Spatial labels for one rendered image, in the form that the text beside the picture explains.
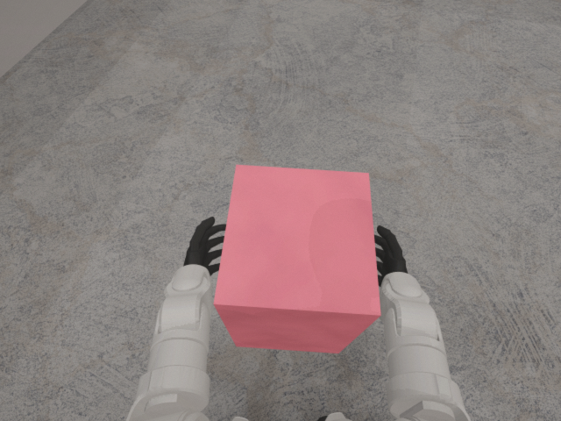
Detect right robot hand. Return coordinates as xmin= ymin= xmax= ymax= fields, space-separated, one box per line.
xmin=374 ymin=225 xmax=408 ymax=286

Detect robot left forearm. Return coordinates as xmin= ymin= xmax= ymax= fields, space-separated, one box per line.
xmin=126 ymin=264 xmax=214 ymax=421

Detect carton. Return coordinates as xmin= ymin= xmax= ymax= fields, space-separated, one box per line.
xmin=214 ymin=165 xmax=381 ymax=353

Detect left robot hand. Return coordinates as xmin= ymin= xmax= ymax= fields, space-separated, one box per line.
xmin=183 ymin=217 xmax=226 ymax=276

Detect robot right forearm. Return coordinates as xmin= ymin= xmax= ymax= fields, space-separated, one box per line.
xmin=380 ymin=272 xmax=471 ymax=421

